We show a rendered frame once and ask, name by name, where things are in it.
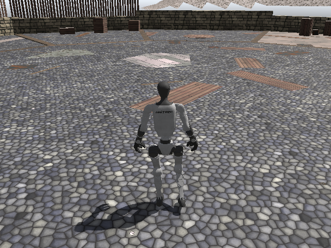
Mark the robot left forearm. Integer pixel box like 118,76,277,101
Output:
135,124,145,144

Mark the left robot hand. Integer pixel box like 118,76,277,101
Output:
134,142,145,153

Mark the right robot hand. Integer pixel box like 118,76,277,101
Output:
186,140,198,151

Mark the robot right foot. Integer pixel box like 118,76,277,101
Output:
178,197,186,207

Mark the robot foot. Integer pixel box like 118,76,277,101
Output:
178,197,186,207
156,194,164,207

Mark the robot left foot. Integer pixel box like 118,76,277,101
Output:
156,194,164,207

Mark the robot right forearm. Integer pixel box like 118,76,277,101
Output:
186,123,197,142

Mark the robot right upper arm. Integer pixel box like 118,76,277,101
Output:
175,103,190,131

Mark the robot left upper arm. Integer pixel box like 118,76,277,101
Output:
140,104,154,132

